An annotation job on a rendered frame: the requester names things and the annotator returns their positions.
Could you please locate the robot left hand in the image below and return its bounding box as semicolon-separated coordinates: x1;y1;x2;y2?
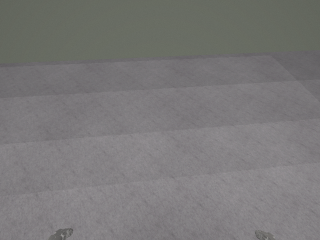
47;228;73;240

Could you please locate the robot right hand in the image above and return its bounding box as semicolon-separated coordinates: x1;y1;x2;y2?
255;230;278;240

